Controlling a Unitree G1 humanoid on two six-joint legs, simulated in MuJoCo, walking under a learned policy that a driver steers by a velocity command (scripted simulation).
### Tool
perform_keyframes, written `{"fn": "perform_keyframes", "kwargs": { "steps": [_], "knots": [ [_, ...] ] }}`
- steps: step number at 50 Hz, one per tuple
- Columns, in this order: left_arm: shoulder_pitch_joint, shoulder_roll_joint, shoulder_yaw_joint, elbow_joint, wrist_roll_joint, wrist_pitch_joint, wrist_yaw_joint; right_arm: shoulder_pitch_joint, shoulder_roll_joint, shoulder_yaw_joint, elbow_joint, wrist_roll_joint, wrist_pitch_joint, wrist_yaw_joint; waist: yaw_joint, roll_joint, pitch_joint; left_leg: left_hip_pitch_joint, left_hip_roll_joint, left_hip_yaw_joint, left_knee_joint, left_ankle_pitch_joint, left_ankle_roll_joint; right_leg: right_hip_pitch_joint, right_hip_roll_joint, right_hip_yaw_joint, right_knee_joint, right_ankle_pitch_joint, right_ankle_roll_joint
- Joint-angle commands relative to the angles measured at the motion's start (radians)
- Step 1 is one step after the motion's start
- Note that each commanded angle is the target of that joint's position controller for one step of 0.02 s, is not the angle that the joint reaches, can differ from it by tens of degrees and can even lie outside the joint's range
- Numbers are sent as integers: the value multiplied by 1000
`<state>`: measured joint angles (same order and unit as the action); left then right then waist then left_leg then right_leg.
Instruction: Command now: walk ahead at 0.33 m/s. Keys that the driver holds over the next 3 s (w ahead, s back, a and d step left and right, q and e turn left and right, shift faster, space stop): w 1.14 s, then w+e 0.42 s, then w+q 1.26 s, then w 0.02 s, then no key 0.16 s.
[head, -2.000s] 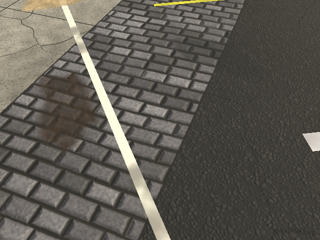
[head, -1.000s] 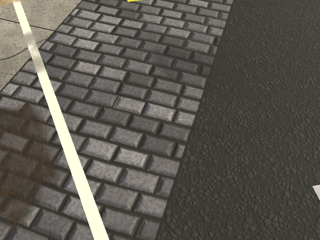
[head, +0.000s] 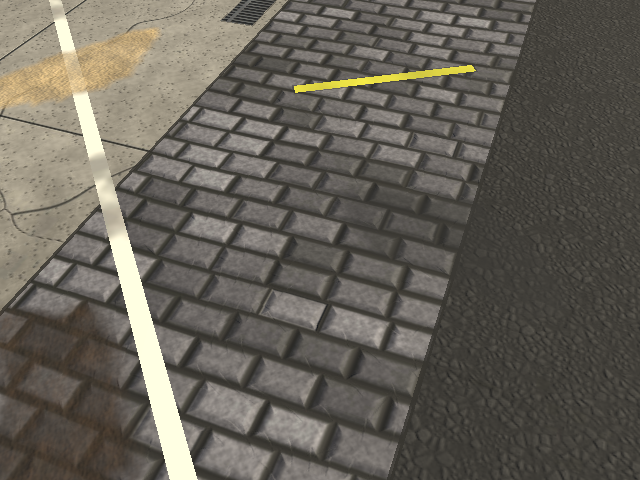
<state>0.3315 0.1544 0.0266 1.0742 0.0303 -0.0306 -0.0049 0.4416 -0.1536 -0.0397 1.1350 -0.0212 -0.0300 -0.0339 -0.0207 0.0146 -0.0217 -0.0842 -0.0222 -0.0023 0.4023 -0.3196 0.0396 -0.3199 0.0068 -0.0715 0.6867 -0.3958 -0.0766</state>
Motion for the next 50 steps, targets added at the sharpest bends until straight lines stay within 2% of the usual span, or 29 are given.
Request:
{"fn": "perform_keyframes", "kwargs": {
  "steps": [1, 2, 3, 4, 5, 6, 7, 8, 9, 11, 14, 18, 21, 22, 24, 25, 26, 27, 28, 29, 30, 31, 32, 34, 36, 39, 42, 45, 50],
  "knots": [
    [-60, 49, 17, -88, -11, -42, -12, 6, -131, -29, -28, 4, -21, 2, 27, 93, 193, -90, 263, -275, -222, -185, 171, -96, -24, -1, -80, 24, -5],
    [11, 36, 19, -66, -17, -46, -12, -29, -133, -31, -37, 11, -24, 4, 67, 81, 180, -172, 225, -215, -174, -143, 152, 57, 5, -33, -171, 89, -5],
    [112, 40, 28, -27, -19, -48, -8, -45, -128, -31, -44, 11, -27, 6, 105, 50, 156, -267, 182, -165, -92, -93, 132, 233, 38, -41, -226, 109, -2],
    [233, 81, 45, 6, -12, -54, 2, -68, -99, -23, -60, 6, -38, 11, 155, -45, 116, -383, 119, -79, 91, -23, 100, 413, -38, 80, -297, 56, -14],
    [357, 195, 73, 22, -5, -55, 14, -88, -17, -1, -108, 14, -49, 24, 187, -318, 65, -574, -17, 78, 439, -111, 42, 538, -294, 506, -497, -216, -93],
    [378, 191, 71, 43, -8, -40, 14, -119, -91, -20, -132, -16, -48, 31, 162, -274, 99, -661, -14, 43, 647, -212, 53, 475, -396, 704, -555, -244, -157],
    [255, 149, 56, 4, -3, -37, 14, -154, -91, -23, -140, -27, -46, 41, 98, -114, 164, -682, 55, -7, 732, -126, 68, 381, -375, 619, -542, -237, -151],
    [173, 135, 50, -25, -5, -43, 10, -159, -65, -17, -138, -18, -51, 51, 68, -53, 175, -657, 81, -21, 731, -32, 68, 315, -335, 527, -551, -151, -135],
    [129, 125, 45, -42, -7, -50, 10, -154, -54, -17, -134, -12, -54, 57, 41, -37, 168, -623, 101, -20, 705, 32, 62, 284, -297, 444, -568, -57, -117],
    [134, 90, 29, -33, -12, -66, 15, -144, -63, -22, -129, -18, -42, 65, 22, -55, 140, -593, 104, 8, 668, 94, 40, 294, -241, 315, -569, 167, -96],
    [215, 85, 18, 3, -15, -76, 20, -218, -63, -24, -158, -15, -23, 66, 25, -78, 128, -641, 91, 53, 621, 139, 16, 344, -214, 205, -536, 491, -96],
    [230, 83, 7, 8, -14, -79, 21, -421, -44, -8, -240, -4, -19, 68, 51, -96, 163, -604, 63, 105, 386, 232, 3, 298, -177, 123, -543, 632, -96],
    [245, 102, 8, 18, -14, -83, 25, -497, -51, -1, -274, 3, -19, 68, 61, -114, 171, -503, 34, 139, 235, 273, 28, 301, -188, 99, -544, 713, -96],
    [243, 109, 10, 22, -14, -84, 26, -499, -60, -3, -281, 4, -20, 65, 54, -115, 168, -475, 28, 139, 210, 271, 44, 320, -202, 96, -532, 764, -96],
    [214, 128, 15, 21, -12, -87, 28, -439, -87, -15, -274, 4, -26, 54, 12, -113, 128, -377, -5, 142, 181, 233, 85, 371, -216, 74, -435, 999, -85],
    [199, 142, 19, 21, -9, -86, 31, -353, -107, -26, -249, 3, -31, 47, -26, -115, 79, -293, -30, 141, 174, 198, 104, 398, -216, 62, -329, 1115, -75],
    [183, 151, 23, 19, -9, -80, 31, -210, -127, -40, -201, 2, -39, 39, -84, -103, 6, -150, -53, 144, 129, 199, 124, 391, -202, 47, -162, 1142, -64],
    [176, 151, 23, 14, -14, -75, 28, -60, -159, -57, -154, -11, -47, 30, -143, -81, -68, 61, -5, 92, 88, 192, 148, 273, -169, 30, 50, 981, -52],
    [205, 100, 13, -12, -15, -72, 23, 82, -251, -80, -136, -33, -51, 24, -164, 45, -190, 262, 256, -212, 70, 34, 195, 87, -95, -12, 385, 521, -43],
    [304, 40, 15, -16, -50, -69, 7, 45, -277, -86, -144, -19, -37, 36, -84, 231, -270, 404, 453, -746, -138, -97, 343, -222, 92, 53, 721, -121, -17],
    [197, 112, 28, -39, -26, -63, 9, -93, -236, -77, -167, 7, -31, 42, -48, 70, -127, 270, 405, -658, -189, -218, 308, -321, 4, 129, 742, -25, -35],
    [87, 119, 32, -71, -17, -66, 3, -179, -163, -56, -184, 13, -37, 45, -36, 10, -8, 121, 370, -502, -209, -174, 275, -330, -37, 122, 688, 66, -37],
    [63, 98, 31, -75, -15, -67, 2, -202, -118, -42, -175, 7, -48, 46, 0, -38, 59, -1, 326, -394, -239, -33, 241, -281, -70, 122, 616, 109, -35],
    [93, 58, 28, -66, 8, -42, -5, -173, -72, -23, -144, 5, -67, 35, 53, -14, 68, -113, 253, -242, -255, 135, 189, -175, -102, 122, 518, 127, -15],
    [83, 49, 30, -74, 11, -23, -13, -115, -91, -22, -122, 6, -82, 30, 64, 5, 71, -124, 230, -178, -263, 251, 187, -177, -105, 99, 469, 140, 2],
    [-53, 71, 32, -125, 10, -7, -20, -57, -127, -24, -112, 9, -85, 30, 50, 17, 109, -95, 210, -121, -302, 278, 179, -293, -128, 68, 364, 237, 29],
    [-192, 79, 30, -174, 0, -7, -25, 4, -119, -16, -105, 11, -81, 32, 15, 22, 129, -36, 187, -78, -305, 387, 155, -357, -127, 38, 210, 340, 49],
    [-294, 63, 20, -206, -9, -11, -27, 64, -119, -11, -93, 11, -81, 29, -17, 38, 127, 26, 176, -40, -288, 498, 133, -338, -98, 3, 60, 407, 52],
    [-408, 72, 16, -251, -10, -23, -25, 132, -128, -9, -66, -2, -76, 16, -45, 53, 137, 203, 219, -31, -224, 652, 150, -350, -58, -22, -77, 364, 15]
  ]
}}
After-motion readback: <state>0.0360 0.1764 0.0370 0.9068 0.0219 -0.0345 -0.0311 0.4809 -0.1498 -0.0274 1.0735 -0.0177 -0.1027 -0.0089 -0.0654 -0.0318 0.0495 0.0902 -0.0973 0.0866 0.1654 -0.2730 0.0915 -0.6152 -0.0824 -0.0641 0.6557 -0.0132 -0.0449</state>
